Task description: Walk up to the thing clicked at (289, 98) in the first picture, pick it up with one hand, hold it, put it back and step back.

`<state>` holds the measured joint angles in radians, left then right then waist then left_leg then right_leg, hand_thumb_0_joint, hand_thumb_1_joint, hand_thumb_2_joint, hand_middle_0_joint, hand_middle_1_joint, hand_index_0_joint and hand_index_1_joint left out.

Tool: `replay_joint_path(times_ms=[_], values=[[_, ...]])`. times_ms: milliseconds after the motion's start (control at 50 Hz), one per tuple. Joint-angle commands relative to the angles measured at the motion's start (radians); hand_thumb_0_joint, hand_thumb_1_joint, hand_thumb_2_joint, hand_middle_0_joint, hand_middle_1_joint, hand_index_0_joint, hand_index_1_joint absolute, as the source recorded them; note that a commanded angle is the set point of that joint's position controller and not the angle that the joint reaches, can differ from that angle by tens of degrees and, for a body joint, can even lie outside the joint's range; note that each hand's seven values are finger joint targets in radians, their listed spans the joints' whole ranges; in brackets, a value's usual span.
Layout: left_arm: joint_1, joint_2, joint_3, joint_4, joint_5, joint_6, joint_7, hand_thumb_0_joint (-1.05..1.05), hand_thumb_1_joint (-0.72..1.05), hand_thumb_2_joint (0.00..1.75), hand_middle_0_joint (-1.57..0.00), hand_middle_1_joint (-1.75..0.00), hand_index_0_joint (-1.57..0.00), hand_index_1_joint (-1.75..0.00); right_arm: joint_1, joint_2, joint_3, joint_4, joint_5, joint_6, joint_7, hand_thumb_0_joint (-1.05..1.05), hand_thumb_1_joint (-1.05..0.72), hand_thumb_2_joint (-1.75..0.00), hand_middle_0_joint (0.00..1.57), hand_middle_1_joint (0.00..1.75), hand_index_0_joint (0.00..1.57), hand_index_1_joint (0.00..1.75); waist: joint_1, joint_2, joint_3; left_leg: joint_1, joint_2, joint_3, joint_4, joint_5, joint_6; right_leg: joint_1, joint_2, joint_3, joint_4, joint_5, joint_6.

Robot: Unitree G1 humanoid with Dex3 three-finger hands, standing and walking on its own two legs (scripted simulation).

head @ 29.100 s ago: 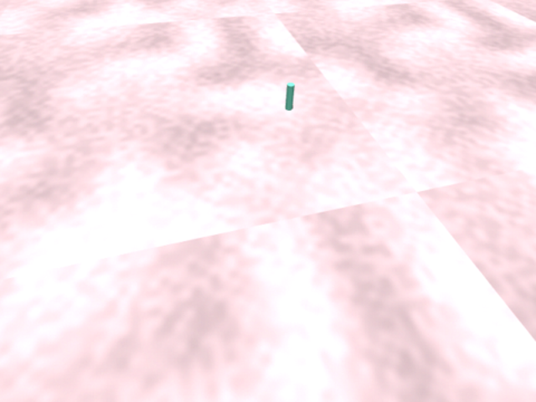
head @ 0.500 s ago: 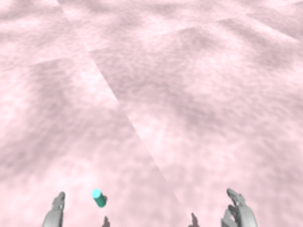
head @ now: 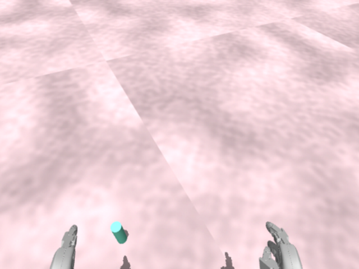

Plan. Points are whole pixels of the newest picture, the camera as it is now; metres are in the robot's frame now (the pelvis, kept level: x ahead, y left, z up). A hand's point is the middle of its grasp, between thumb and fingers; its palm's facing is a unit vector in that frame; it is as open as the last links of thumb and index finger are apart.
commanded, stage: home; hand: left
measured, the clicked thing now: (119, 233) +0.42 +0.26 -0.64
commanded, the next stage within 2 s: stand in 0.44 s
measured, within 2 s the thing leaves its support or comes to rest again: neither
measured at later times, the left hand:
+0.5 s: hand (93, 261) +0.18 +0.18 -0.06, palm faces +0.10 -0.96 -0.28, open 17.7 cm
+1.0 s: hand out of the picture +0.16 +0.20 -0.10, palm faces -0.02 -0.94 -0.33, open 9.3 cm
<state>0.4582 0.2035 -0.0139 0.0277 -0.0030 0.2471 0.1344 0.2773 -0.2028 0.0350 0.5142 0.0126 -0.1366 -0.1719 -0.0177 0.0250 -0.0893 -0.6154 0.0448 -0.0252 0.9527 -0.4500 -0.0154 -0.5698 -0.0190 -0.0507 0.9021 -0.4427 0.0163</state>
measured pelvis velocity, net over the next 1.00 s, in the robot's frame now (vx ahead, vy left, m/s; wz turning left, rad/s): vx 0.00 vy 0.00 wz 0.01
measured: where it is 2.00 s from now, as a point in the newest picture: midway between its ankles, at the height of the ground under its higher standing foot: outside the picture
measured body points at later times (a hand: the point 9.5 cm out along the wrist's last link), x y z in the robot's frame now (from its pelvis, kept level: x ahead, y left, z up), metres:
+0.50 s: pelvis +0.01 +0.00 +0.00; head +0.04 +0.01 +0.45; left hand +0.17 +0.23 -0.04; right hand +0.17 -0.23 -0.07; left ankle +0.02 +0.12 -0.69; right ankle +0.01 -0.13 -0.69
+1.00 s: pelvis +0.00 +0.00 +0.01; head +0.03 +0.00 +0.46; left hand +0.15 +0.25 -0.07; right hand +0.15 -0.26 -0.09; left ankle +0.02 +0.12 -0.69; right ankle +0.01 -0.13 -0.69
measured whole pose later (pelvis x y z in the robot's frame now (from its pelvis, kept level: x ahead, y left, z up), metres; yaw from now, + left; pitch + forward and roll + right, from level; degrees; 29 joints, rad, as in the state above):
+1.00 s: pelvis +0.00 +0.00 +0.01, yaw +0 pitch +2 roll +0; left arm 0.27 0.28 -0.01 0.47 0.07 0.06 0.03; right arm 0.18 -0.26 0.01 0.74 -0.07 -0.04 -0.04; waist 0.01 -0.02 0.00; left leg -0.47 0.02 0.00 0.85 -0.41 -0.01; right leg -0.45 -0.05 -0.03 0.85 -0.44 0.01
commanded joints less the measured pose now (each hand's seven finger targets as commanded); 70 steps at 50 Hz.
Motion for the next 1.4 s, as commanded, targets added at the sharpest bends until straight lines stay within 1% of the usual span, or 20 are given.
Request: replay_joint_path(times_ms=[0,20,120,140,220,280,380,520,580,660,740,820,840,860,900,960,1000,1120,1220,1380], values=[[-0.017,0.084,0.046,-0.177,0.005,-0.057,0.011,0.0,-0.58,0.04,-0.05,-0.05,-0.05,-0.05,-0.07,-0.119,-0.057,-0.154,-0.007,-0.056,-0.013,0.0,-0.9,-0.9,0.2,0.3,0.2,0.3,-0.01,-0.003,-0.09,0.069,-0.034,0.021,-0.175,0.107,0.018,0.031,0.036,-0.016,-0.166,0.101,-0.02],[-0.033,0.1,0.062,-0.209,0.003,-0.062,0.013,0.0,-0.59,0.03,-0.05,-0.05,-0.05,-0.05,-0.075,-0.117,-0.055,-0.161,-0.005,-0.056,-0.014,0.0,-0.9,-0.9,0.2,0.3,0.2,0.3,0.0,0.009,-0.092,0.071,-0.035,0.025,-0.173,0.121,0.017,0.032,0.034,-0.014,-0.167,0.113,-0.02],[-0.028,0.09,0.055,-0.188,0.007,-0.063,0.014,0.0,-0.61,0.02,-0.05,-0.04,-0.05,-0.04,-0.063,-0.118,-0.058,-0.146,-0.007,-0.057,-0.014,0.0,-0.9,-0.9,0.2,0.3,0.2,0.3,-0.014,0.014,-0.109,0.096,-0.028,0.014,-0.174,0.158,0.013,0.035,0.039,-0.02,-0.15,0.144,-0.022],[-0.031,0.106,0.064,-0.21,0.004,-0.064,0.014,0.0,-0.61,0.01,-0.04,-0.04,-0.04,-0.04,-0.074,-0.115,-0.053,-0.155,-0.005,-0.056,-0.013,0.0,-0.9,-0.9,0.2,0.3,0.2,0.3,0.0,0.011,-0.101,0.075,-0.033,0.018,-0.17,0.165,0.015,0.046,0.035,-0.018,-0.155,0.152,-0.022],[-0.018,0.089,0.055,-0.174,0.006,-0.059,0.012,0.0,-0.59,0.03,-0.05,-0.05,-0.05,-0.05,-0.064,-0.12,-0.06,-0.144,-0.008,-0.056,-0.013,0.0,-0.9,-0.9,0.2,0.3,0.2,0.3,-0.012,0.003,-0.104,0.085,-0.032,0.019,-0.167,0.164,0.017,0.044,0.036,-0.017,-0.155,0.155,-0.02],[-0.015,0.088,0.053,-0.198,0.005,-0.064,0.012,0.0,-0.6,0.02,-0.05,-0.05,-0.05,-0.05,-0.065,-0.121,-0.059,-0.148,-0.007,-0.055,-0.011,0.0,-0.9,-0.9,0.2,0.3,0.2,0.3,-0.002,0.031,-0.105,0.095,-0.028,0.016,-0.175,0.183,0.011,0.037,0.038,-0.021,-0.141,0.164,-0.025],[-0.01,0.095,0.059,-0.197,0.007,-0.062,0.013,0.0,-0.6,0.02,-0.05,-0.05,-0.05,-0.05,-0.059,-0.117,-0.059,-0.146,-0.009,-0.05,-0.009,0.0,-0.9,-0.9,0.2,0.3,0.2,0.3,-0.007,0.008,-0.126,0.107,-0.03,0.019,-0.148,0.274,0.012,0.068,0.036,-0.019,-0.138,0.256,-0.02],[-0.016,0.09,0.056,-0.183,0.006,-0.059,0.013,0.0,-0.59,0.03,-0.05,-0.05,-0.05,-0.05,-0.07,-0.119,-0.059,-0.15,-0.008,-0.045,-0.007,0.0,-0.9,-0.9,0.2,0.3,0.2,0.3,-0.003,0.001,-0.091,0.089,-0.03,0.017,-0.163,0.226,0.013,0.052,0.035,-0.023,-0.147,0.209,-0.02],[-0.011,0.093,0.062,-0.207,0.005,-0.06,0.013,0.0,-0.35,0.27,-0.2,-0.29,-0.2,-0.29,-0.064,-0.115,-0.059,-0.15,-0.009,-0.043,-0.007,0.0,-0.9,-0.9,0.2,0.3,0.2,0.3,0.004,0.016,-0.113,0.101,-0.033,0.023,-0.158,0.246,0.012,0.068,0.032,-0.018,-0.146,0.233,-0.021],[-0.012,0.083,0.054,-0.181,0.005,-0.057,0.013,0.0,-0.03,0.59,-0.2,-0.3,-0.2,-0.3,-0.058,-0.119,-0.061,-0.145,-0.009,-0.043,-0.006,0.0,-0.9,-0.9,0.2,0.3,0.2,0.3,-0.01,0.012,-0.106,0.102,-0.03,0.019,-0.158,0.236,0.012,0.058,0.034,-0.02,-0.144,0.223,-0.02],[-0.004,0.093,0.061,-0.195,0.005,-0.059,0.013,0.0,0.29,0.9,-0.2,-0.3,-0.2,-0.3,-0.066,-0.116,-0.058,-0.156,-0.008,-0.04,-0.007,0.0,-0.9,-0.9,0.2,0.3,0.2,0.3,-0.002,0.005,-0.116,0.099,-0.031,0.021,-0.154,0.246,0.014,0.063,0.033,-0.02,-0.144,0.231,-0.02],[-0.036,0.091,0.057,-0.198,0.006,-0.059,0.014,0.0,0.61,0.9,-0.2,-0.3,-0.2,-0.3,-0.062,-0.122,-0.063,-0.152,-0.009,-0.042,-0.01,0.0,-0.9,-0.9,0.2,0.3,0.2,0.3,-0.01,0.019,-0.122,0.116,-0.026,0.014,-0.166,0.235,0.01,0.05,0.037,-0.023,-0.137,0.213,-0.024],[-0.185,0.227,0.103,0.152,0.095,-0.158,-0.035,0.0,0.69,0.9,-0.2,-0.3,-0.2,-0.3,-0.133,-0.261,-0.099,0.063,-0.116,0.025,0.05,0.0,-0.9,-0.9,0.2,0.3,0.2,0.3,0.038,-0.055,0.028,0.115,0.003,-0.035,-0.205,0.318,0.051,0.169,-0.057,0.075,-0.192,0.23,-0.071],[-0.156,0.244,0.114,0.25,0.107,-0.202,-0.059,0.0,0.77,0.9,-0.2,-0.3,-0.2,-0.3,-0.109,-0.245,-0.109,0.098,-0.121,0.051,0.078,0.0,-0.9,-0.9,0.2,0.3,0.2,0.3,0.03,-0.091,-0.042,0.166,0.003,-0.015,-0.188,0.347,0.068,0.208,-0.073,0.1,-0.192,0.302,-0.092],[-0.173,0.251,0.102,0.302,0.089,-0.243,-0.083,0.0,0.9,0.9,-0.2,-0.3,-0.2,-0.3,-0.113,-0.247,-0.11,0.109,-0.109,0.07,0.101,0.0,-0.9,-0.9,0.2,0.3,0.2,0.3,0.022,-0.068,-0.023,0.196,0.004,-0.032,-0.223,0.326,0.085,0.18,-0.075,0.119,-0.207,0.289,-0.096],[-0.202,0.256,0.09,0.415,0.061,-0.27,-0.101,0.0,0.9,0.9,-0.2,-0.3,-0.2,-0.3,-0.122,-0.234,-0.112,0.152,-0.068,0.075,0.142,0.0,-0.9,-0.9,0.2,0.3,0.2,0.3,0.032,-0.041,-0.008,0.244,-0.002,-0.033,-0.282,0.228,0.071,0.198,-0.084,0.125,-0.253,0.203,-0.085],[-0.217,0.264,0.087,0.485,0.054,-0.282,-0.103,0.0,0.9,0.9,-0.2,-0.3,-0.2,-0.3,-0.131,-0.236,-0.117,0.186,-0.061,0.079,0.152,0.0,-0.9,-0.9,0.2,0.3,0.2,0.3,0.03,-0.054,-0.014,0.266,-0.01,-0.03,-0.293,0.255,0.062,0.226,-0.094,0.126,-0.293,0.251,-0.08],[-0.272,0.281,0.082,0.647,0.048,-0.298,-0.097,0.0,0.9,0.9,-0.2,-0.3,-0.2,-0.3,-0.128,-0.24,-0.116,0.286,-0.061,0.095,0.16,0.0,-0.9,-0.9,0.2,0.3,0.2,0.3,0.021,-0.039,0.027,0.314,0.002,-0.049,-0.383,0.288,0.059,0.297,-0.1,0.112,-0.366,0.291,-0.059],[-0.269,0.283,0.073,0.762,0.038,-0.285,-0.098,0.0,0.9,0.9,-0.2,-0.3,-0.2,-0.3,-0.147,-0.271,-0.112,0.355,-0.057,0.107,0.16,0.0,-0.9,-0.9,0.2,0.3,0.2,0.3,0.03,0.012,0.105,0.321,0.035,-0.102,-0.538,0.167,0.058,0.322,-0.078,0.088,-0.434,0.173,-0.049],[-0.287,0.301,0.061,0.907,0.03,-0.281,-0.102,0.0,0.9,0.9,-0.2,-0.3,-0.2,-0.3,-0.146,-0.302,-0.103,0.46,-0.045,0.11,0.155,0.0,-0.9,-0.9,0.2,0.3,0.2,0.3,0.027,0.019,0.098,0.382,0.051,-0.109,-0.635,0.227,0.041,0.427,-0.091,0.084,-0.504,0.241,-0.035]])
